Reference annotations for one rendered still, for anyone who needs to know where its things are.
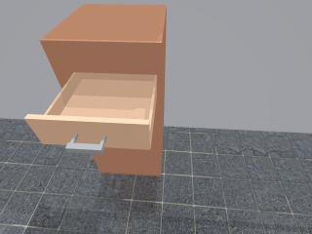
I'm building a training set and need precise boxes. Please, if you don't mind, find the drawer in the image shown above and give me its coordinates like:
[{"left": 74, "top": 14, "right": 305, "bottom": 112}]
[{"left": 24, "top": 72, "right": 157, "bottom": 150}]

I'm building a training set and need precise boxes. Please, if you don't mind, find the handle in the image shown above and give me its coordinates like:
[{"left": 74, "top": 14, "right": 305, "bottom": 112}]
[{"left": 65, "top": 134, "right": 107, "bottom": 154}]

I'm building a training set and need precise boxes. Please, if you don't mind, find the cabinet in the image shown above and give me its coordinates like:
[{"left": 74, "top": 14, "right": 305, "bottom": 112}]
[{"left": 39, "top": 4, "right": 167, "bottom": 176}]

